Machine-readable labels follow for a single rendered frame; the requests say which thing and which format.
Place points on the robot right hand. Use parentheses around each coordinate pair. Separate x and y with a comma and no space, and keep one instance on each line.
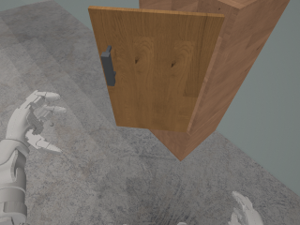
(247,215)

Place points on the handle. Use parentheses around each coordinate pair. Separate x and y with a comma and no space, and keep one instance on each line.
(107,64)

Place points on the robot left hand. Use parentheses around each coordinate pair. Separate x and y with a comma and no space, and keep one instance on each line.
(22,121)

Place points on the robot left forearm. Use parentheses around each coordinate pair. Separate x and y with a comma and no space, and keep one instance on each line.
(13,155)

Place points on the cupboard door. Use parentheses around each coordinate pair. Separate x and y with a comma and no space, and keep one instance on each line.
(160,58)

